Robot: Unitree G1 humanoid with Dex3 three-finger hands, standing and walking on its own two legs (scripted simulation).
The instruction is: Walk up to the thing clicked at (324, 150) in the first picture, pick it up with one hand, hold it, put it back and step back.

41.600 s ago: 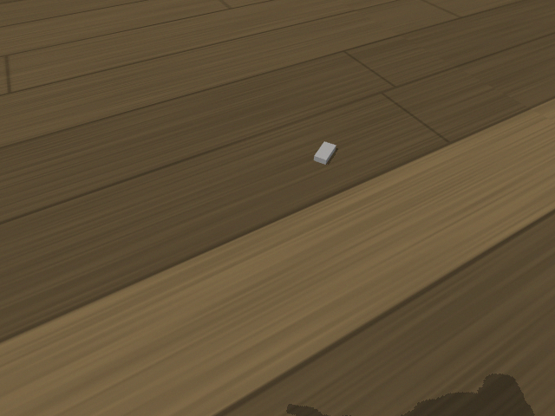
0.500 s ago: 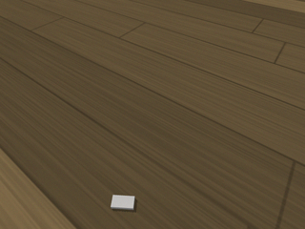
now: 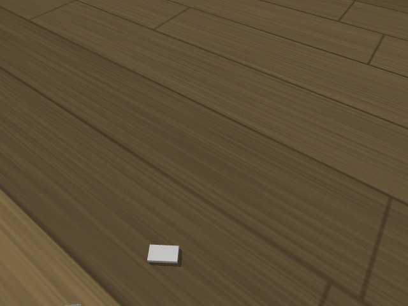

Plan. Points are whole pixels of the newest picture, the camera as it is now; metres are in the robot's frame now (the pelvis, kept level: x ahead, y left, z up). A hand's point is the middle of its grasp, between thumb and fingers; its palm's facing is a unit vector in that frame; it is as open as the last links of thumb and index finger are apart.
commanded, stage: step back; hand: left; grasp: from above
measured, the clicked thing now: (163, 253) +0.41 +0.22 -0.76
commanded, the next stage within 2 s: none
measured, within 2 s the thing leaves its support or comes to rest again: neither
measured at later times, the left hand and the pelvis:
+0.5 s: hand out of the picture +0.03 +0.29 -0.18, palm faces -0.12 -0.92 -0.38, open 7.3 cm; pelvis -0.10 +0.03 -0.02, yaw -4 degrees
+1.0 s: hand out of the picture -0.10 +0.29 -0.16, palm faces -0.02 -0.92 -0.38, open 7.3 cm; pelvis -0.25 +0.03 -0.02, yaw -1 degrees
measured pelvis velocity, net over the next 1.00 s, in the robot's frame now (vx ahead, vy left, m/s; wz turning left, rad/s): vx -0.25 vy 0.03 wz -0.01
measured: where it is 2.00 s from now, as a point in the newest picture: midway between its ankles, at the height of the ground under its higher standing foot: outside the picture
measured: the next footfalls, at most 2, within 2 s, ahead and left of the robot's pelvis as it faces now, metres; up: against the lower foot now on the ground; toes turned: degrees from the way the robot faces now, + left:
right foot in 0.60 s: -0.14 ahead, -0.11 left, +0.00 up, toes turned -2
left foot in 0.94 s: -0.21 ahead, +0.13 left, +0.00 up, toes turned -3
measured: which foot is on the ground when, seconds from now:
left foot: down 0.00-0.64, up 0.66-0.92, down 0.94-1.00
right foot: down 0.00-0.22, up 0.24-0.58, down 0.60-0.96, up 0.98-1.00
